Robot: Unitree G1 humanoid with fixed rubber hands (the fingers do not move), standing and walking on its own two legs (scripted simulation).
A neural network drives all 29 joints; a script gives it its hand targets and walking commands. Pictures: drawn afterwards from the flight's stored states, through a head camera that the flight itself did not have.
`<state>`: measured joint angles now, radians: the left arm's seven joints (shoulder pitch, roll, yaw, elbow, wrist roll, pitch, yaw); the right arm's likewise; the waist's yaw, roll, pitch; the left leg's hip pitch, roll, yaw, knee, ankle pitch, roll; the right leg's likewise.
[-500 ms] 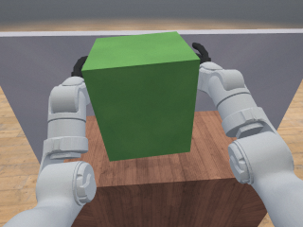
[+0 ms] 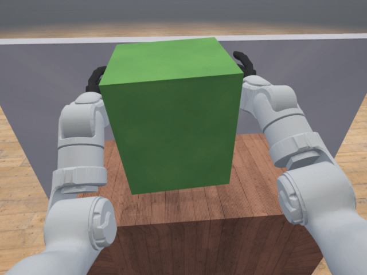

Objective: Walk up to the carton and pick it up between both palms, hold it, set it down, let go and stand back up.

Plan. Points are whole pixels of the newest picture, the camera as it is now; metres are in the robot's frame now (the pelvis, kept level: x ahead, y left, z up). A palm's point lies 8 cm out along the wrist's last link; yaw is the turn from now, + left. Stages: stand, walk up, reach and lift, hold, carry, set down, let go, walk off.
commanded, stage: hold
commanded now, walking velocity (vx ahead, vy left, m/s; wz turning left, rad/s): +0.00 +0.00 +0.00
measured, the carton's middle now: (173, 115) +0.37 +0.00 +0.25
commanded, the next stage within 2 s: none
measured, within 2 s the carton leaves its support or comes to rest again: neither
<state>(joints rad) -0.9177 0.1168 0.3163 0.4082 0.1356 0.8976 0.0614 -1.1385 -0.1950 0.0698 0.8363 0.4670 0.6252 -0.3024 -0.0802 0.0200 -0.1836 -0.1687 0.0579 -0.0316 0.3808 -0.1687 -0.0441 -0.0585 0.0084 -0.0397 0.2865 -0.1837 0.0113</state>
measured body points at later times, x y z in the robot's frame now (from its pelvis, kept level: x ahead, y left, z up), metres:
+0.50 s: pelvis +0.00 +0.00 +0.00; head -0.09 +0.01 +0.44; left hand +0.39 +0.16 +0.28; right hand +0.39 -0.14 +0.31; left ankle +0.03 +0.14 -0.75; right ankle -0.02 -0.12 -0.75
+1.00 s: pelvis +0.00 +0.00 +0.00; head -0.09 +0.01 +0.44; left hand +0.38 +0.16 +0.28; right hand +0.38 -0.15 +0.31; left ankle +0.03 +0.14 -0.75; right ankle -0.02 -0.12 -0.75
